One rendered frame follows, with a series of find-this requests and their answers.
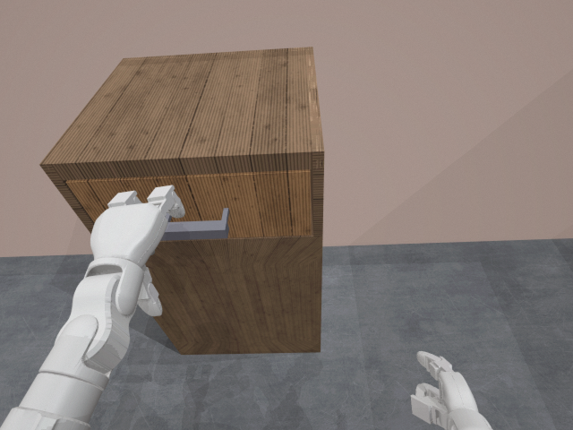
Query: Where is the drawer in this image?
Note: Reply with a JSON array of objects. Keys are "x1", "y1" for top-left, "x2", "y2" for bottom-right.
[{"x1": 66, "y1": 169, "x2": 312, "y2": 238}]

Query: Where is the cabinet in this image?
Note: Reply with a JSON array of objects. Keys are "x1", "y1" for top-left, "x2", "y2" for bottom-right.
[{"x1": 39, "y1": 47, "x2": 324, "y2": 355}]

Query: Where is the right robot hand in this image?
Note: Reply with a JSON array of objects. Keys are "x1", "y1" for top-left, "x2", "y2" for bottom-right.
[{"x1": 411, "y1": 351, "x2": 479, "y2": 430}]

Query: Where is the handle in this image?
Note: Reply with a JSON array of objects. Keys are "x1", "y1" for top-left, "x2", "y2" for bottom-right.
[{"x1": 160, "y1": 208, "x2": 229, "y2": 241}]

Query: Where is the right robot forearm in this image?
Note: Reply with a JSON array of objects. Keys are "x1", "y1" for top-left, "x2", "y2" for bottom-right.
[{"x1": 447, "y1": 408, "x2": 493, "y2": 430}]

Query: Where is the left robot hand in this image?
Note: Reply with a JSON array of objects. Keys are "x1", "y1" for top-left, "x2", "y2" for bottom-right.
[{"x1": 90, "y1": 185, "x2": 185, "y2": 316}]

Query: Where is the left robot forearm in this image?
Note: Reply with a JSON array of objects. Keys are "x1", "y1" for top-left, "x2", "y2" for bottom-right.
[{"x1": 0, "y1": 257, "x2": 144, "y2": 430}]

